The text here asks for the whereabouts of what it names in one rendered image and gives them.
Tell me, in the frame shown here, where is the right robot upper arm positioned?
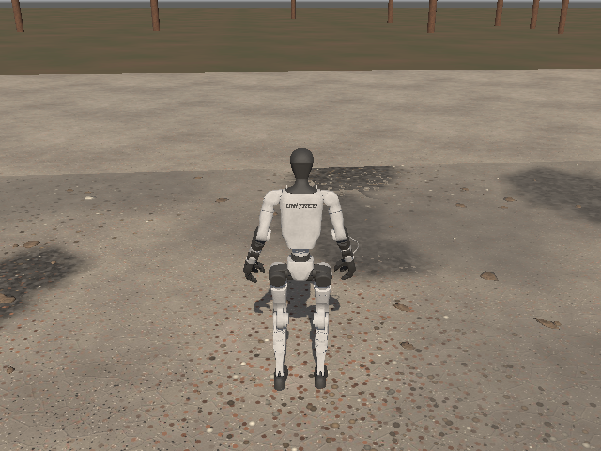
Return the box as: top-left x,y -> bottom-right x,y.
321,190 -> 347,241

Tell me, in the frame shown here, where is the left robot hand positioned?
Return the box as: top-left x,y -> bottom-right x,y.
243,260 -> 265,283

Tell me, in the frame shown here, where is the left robot forearm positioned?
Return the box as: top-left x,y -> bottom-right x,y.
246,227 -> 265,264

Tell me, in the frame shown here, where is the right robot forearm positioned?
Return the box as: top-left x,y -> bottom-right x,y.
337,227 -> 354,262

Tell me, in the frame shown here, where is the left robot upper arm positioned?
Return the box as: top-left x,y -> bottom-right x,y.
256,189 -> 282,241

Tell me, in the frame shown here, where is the right robot hand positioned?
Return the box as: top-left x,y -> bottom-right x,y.
334,259 -> 356,280

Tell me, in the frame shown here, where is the right robot shin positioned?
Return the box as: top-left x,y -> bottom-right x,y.
315,313 -> 329,376

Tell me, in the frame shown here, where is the robot right thigh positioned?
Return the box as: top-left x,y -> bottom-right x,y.
313,262 -> 332,329

